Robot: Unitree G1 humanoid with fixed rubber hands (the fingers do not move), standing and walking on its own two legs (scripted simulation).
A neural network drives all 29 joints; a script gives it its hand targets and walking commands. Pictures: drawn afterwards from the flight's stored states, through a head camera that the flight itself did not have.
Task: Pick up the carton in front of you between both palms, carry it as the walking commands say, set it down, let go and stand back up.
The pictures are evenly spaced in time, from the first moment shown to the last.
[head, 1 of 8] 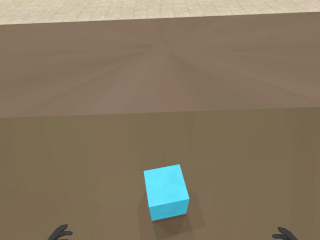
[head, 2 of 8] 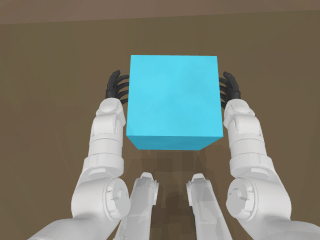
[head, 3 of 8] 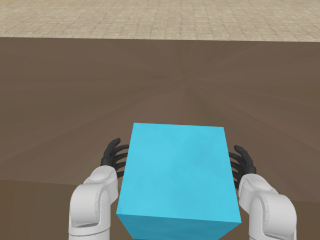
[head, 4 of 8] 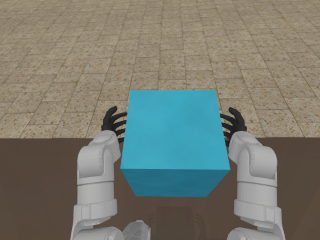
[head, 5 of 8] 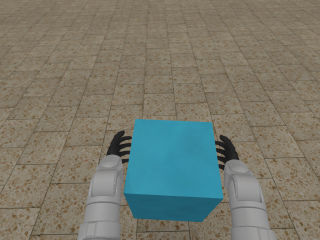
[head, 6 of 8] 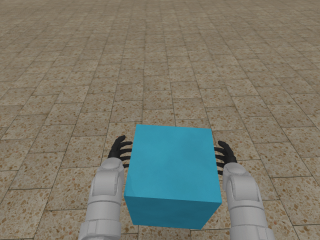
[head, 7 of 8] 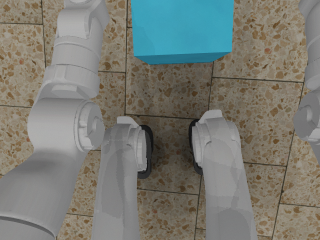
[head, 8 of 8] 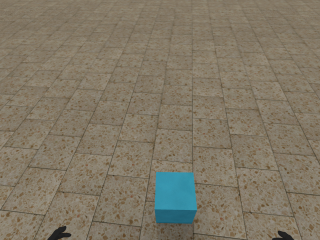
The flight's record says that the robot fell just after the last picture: no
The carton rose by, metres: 0.69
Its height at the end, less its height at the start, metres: -0.30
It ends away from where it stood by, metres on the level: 5.43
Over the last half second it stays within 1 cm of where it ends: yes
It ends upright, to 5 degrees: yes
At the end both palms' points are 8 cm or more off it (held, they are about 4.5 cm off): yes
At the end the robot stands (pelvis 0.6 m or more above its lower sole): yes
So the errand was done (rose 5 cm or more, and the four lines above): yes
